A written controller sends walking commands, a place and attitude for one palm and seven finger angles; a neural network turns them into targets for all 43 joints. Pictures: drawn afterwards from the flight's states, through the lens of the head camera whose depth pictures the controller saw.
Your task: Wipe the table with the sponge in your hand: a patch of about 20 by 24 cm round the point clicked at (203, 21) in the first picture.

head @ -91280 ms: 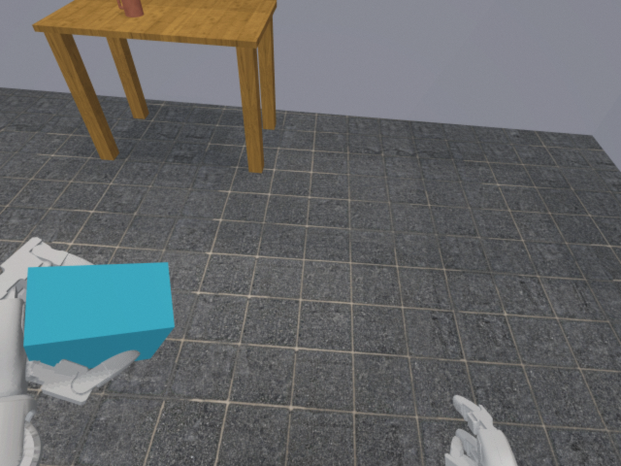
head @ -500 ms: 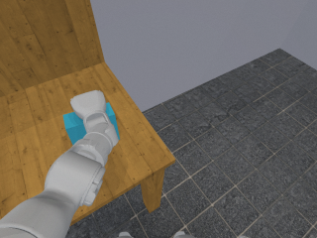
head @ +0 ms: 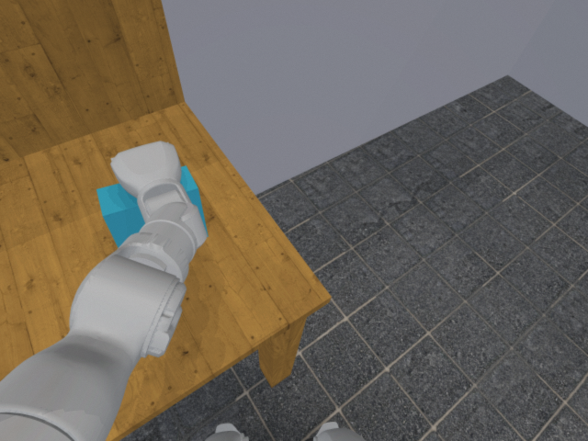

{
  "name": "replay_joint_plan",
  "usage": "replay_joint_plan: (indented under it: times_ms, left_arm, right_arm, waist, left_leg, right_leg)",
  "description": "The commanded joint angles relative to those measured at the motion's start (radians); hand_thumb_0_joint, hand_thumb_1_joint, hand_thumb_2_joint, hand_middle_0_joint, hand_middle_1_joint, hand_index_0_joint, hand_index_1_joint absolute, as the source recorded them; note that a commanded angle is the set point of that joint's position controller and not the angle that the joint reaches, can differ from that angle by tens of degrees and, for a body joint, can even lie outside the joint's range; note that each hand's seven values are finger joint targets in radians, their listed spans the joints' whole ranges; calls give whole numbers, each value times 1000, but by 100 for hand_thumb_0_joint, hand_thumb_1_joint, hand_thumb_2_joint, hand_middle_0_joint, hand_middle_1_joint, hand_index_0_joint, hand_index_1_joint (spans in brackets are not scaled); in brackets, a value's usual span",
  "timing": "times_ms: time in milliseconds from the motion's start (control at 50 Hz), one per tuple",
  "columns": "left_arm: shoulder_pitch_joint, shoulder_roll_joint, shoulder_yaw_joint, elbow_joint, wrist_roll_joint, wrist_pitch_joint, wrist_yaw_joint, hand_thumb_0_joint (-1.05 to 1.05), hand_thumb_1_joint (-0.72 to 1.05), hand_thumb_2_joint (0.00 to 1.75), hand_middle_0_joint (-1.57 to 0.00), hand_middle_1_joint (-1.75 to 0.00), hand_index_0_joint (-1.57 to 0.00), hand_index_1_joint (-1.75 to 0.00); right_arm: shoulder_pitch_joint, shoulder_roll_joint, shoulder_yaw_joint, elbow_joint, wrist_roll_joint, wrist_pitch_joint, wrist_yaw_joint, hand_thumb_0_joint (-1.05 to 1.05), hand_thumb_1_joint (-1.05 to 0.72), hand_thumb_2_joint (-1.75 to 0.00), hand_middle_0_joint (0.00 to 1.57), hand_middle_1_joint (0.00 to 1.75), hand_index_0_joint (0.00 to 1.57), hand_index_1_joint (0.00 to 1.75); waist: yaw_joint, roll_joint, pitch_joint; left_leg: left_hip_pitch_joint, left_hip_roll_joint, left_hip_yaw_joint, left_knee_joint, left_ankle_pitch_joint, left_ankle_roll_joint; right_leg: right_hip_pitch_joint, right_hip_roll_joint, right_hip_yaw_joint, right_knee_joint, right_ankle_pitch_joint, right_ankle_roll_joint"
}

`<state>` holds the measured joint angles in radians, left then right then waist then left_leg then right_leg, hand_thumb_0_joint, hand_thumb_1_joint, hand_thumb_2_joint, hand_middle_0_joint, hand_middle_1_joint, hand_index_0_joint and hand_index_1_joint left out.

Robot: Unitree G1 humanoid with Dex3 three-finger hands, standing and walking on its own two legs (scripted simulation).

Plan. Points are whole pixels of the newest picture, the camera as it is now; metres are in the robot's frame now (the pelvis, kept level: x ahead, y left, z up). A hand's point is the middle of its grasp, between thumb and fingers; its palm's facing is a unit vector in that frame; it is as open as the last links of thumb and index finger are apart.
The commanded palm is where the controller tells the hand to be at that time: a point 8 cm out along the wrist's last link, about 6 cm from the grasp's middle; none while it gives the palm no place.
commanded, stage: wipe back along the third lane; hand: left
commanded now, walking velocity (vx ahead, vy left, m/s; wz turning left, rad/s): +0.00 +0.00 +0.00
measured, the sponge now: (159, 222) +0.46 +0.18 -0.03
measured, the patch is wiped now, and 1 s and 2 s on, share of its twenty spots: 1.00 1.00 1.00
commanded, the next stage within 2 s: none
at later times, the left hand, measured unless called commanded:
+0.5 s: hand (158, 201) +0.46 +0.17 +0.02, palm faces -0.05 +0.00 -1.00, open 10.5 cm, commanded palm +0.42 +0.14 +0.05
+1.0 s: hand (171, 224) +0.42 +0.14 +0.03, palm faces -0.06 -0.01 -1.00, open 10.6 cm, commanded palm +0.37 +0.12 +0.05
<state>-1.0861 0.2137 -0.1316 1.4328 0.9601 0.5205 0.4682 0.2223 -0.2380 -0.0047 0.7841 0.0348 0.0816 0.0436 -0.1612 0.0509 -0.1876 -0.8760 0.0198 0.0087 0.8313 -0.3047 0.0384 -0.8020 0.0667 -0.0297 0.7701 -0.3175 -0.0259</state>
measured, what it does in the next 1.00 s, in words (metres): stands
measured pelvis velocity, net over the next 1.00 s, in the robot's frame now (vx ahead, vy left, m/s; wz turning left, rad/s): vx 0.04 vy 0.00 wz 0.04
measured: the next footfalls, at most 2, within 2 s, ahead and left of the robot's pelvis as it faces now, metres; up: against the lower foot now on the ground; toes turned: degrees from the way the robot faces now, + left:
none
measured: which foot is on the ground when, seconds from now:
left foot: down 0.00-1.00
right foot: down 0.00-1.00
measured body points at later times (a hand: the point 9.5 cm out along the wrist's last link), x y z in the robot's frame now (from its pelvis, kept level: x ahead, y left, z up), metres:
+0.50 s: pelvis +0.02 +0.01 +0.02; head +0.08 +0.03 +0.46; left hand +0.46 +0.16 +0.08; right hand +0.11 -0.23 -0.12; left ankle +0.04 +0.09 -0.70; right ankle +0.02 -0.11 -0.70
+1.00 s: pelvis +0.04 +0.00 +0.03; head +0.06 +0.00 +0.48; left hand +0.42 +0.14 +0.08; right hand +0.22 -0.22 -0.09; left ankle +0.04 +0.09 -0.70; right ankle +0.02 -0.11 -0.70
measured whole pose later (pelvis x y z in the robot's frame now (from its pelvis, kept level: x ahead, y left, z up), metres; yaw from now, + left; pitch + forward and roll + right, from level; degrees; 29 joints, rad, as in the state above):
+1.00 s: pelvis +0.04 +0.00 +0.03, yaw +2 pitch +11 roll -1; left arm -0.70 -0.01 -0.41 1.11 0.91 0.56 0.52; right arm 0.05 -0.19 -0.03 0.78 0.05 0.25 0.10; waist 0.01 0.02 -0.18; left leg -0.53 -0.01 0.00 0.64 -0.30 0.03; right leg -0.45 0.04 -0.03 0.59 -0.32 -0.03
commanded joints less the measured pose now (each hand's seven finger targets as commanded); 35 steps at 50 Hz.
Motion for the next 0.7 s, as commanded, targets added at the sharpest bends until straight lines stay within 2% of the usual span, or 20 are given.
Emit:
replay_joint_plan:
  times_ms: [0,40,80,100,140,200,220,300,340,360,400,440,460,500,520,560,580,600,660,680]
  left_arm:
    - [-337,159,-29,-100,32,16,46,0,10,130,-120,-160,-120,-160]
    - [-277,134,-32,-106,8,17,44,0,10,130,-120,-160,-120,-160]
    - [-255,121,-36,-109,-8,20,41,0,10,130,-120,-160,-120,-160]
    - [-263,102,-45,-114,-13,19,41,0,10,130,-120,-160,-120,-160]
    - [-239,108,-47,-116,-16,28,40,0,10,130,-120,-160,-120,-160]
    - [-246,25,-96,-143,-21,36,40,0,10,130,-120,-160,-120,-160]
    - [-209,24,-87,-140,-24,38,43,0,10,130,-120,-160,-120,-160]
    - [-153,-67,-122,-172,-56,38,47,0,10,130,-120,-160,-120,-160]
    - [-121,-81,-130,-181,-65,41,49,0,10,130,-120,-160,-120,-160]
    - [-120,-91,-137,-187,-67,42,50,0,10,130,-120,-160,-120,-160]
    - [-106,-137,-158,-206,-74,42,50,0,10,130,-120,-160,-120,-160]
    - [-96,-181,-190,-223,-74,42,50,0,10,130,-120,-160,-120,-160]
    - [-58,-186,-187,-224,-76,42,50,0,10,130,-120,-160,-120,-160]
    - [-34,-224,-209,-245,-82,35,45,0,10,130,-120,-160,-120,-160]
    - [-27,-233,-221,-251,-77,32,45,0,10,130,-120,-160,-120,-160]
    - [-3,-238,-232,-264,-65,32,43,0,10,130,-120,-160,-120,-160]
    - [3,-252,-242,-267,-62,32,43,0,10,130,-120,-160,-120,-160]
    - [1,-276,-254,-284,-64,27,41,0,10,130,-120,-160,-120,-160]
    - [28,-264,-253,-287,-58,31,44,0,10,130,-120,-160,-120,-160]
    - [36,-272,-259,-289,-55,32,44,0,10,130,-120,-160,-120,-160]
  right_arm:
    - [55,-165,-61,-73,-2,-28,0,0,-90,-90,20,30,20,30]
    - [53,-161,-61,-85,0,-26,5,0,-90,-90,20,30,20,30]
    - [48,-159,-58,-87,5,-22,8,0,-90,-90,20,30,20,30]
    - [41,-159,-62,-81,7,-20,9,0,-90,-90,20,30,20,30]
    - [35,-160,-59,-83,11,-16,10,0,-90,-90,20,30,20,30]
    - [16,-148,-64,-77,13,-12,18,0,-90,-90,20,30,20,30]
    - [16,-148,-66,-78,12,-10,21,0,-90,-90,20,30,20,30]
    - [-17,-136,-70,-80,12,1,29,0,-90,-90,20,30,20,30]
    - [-27,-134,-70,-79,14,9,32,0,-90,-90,20,30,20,30]
    - [-34,-133,-70,-75,14,14,32,0,-90,-90,20,30,20,30]
    - [-57,-125,-74,-75,17,20,36,0,-90,-90,20,30,20,30]
    - [-70,-120,-77,-69,15,30,41,0,-90,-90,20,30,20,30]
    - [-75,-118,-79,-71,14,36,44,0,-90,-90,20,30,20,30]
    - [-101,-110,-81,-76,16,47,48,0,-90,-90,20,30,20,30]
    - [-105,-111,-81,-72,14,56,48,0,-90,-90,20,30,20,30]
    - [-124,-105,-78,-75,14,71,51,0,-90,-90,20,30,20,30]
    - [-131,-102,-79,-76,14,78,52,0,-90,-90,20,30,20,30]
    - [-147,-97,-81,-80,14,82,51,0,-90,-90,20,30,20,30]
    - [-165,-97,-77,-77,13,101,51,0,-90,-90,20,30,20,30]
    - [-173,-95,-77,-77,12,106,51,0,-90,-90,20,30,20,30]
  waist:
    - [-16,-32,-347]
    - [5,-28,-376]
    - [11,-59,-348]
    - [3,-64,-340]
    - [15,-64,-327]
    - [19,-14,-321]
    - [35,-13,-324]
    - [50,-36,-338]
    - [61,-43,-324]
    - [59,-67,-320]
    - [66,-53,-324]
    - [67,-55,-304]
    - [80,-73,-313]
    - [87,-69,-316]
    - [87,-87,-305]
    - [96,-62,-285]
    - [95,-87,-272]
    - [96,-86,-283]
    - [104,-76,-259]
    - [104,-89,-252]
  left_leg:
    - [256,11,-27,-81,86,8]
    - [272,10,-22,-83,104,6]
    - [264,12,-22,-100,82,6]
    - [277,15,-29,-107,87,5]
    - [280,15,-25,-119,72,4]
    - [343,19,-34,-140,88,-2]
    - [357,20,-36,-142,99,-3]
    - [407,20,-37,-157,153,-8]
    - [420,21,-35,-165,172,-10]
    - [426,22,-34,-168,183,-9]
    - [461,24,-40,-175,224,-14]
    - [497,27,-41,-179,256,-16]
    - [504,26,-41,-180,277,-17]
    - [530,27,-45,-185,323,-20]
    - [541,28,-43,-186,331,-19]
    - [544,23,-36,-193,337,-21]
    - [547,24,-39,-197,342,-20]
    - [560,25,-41,-195,371,-20]
    - [563,19,-32,-203,358,-22]
    - [563,19,-32,-206,359,-21]
  right_leg:
    - [132,-17,16,-107,169,-9]
    - [156,-15,14,-110,190,-8]
    - [171,-14,11,-124,169,-6]
    - [164,-13,8,-123,166,-6]
    - [166,-14,8,-136,143,-6]
    - [139,-11,-3,-138,127,-14]
    - [139,-8,-7,-138,127,-17]
    - [175,-7,-13,-148,172,-21]
    - [190,-7,-17,-155,192,-22]
    - [204,-8,-16,-160,209,-21]
    - [211,-10,-19,-162,233,-26]
    - [207,-9,-24,-169,255,-28]
    - [230,-9,-25,-171,276,-30]
    - [252,-13,-25,-172,310,-34]
    - [255,-13,-26,-176,320,-34]
    - [274,-17,-24,-183,340,-38]
    - [279,-17,-27,-186,344,-39]
    - [290,-19,-26,-183,369,-41]
    - [311,-23,-22,-194,378,-43]
    - [319,-24,-22,-196,385,-43]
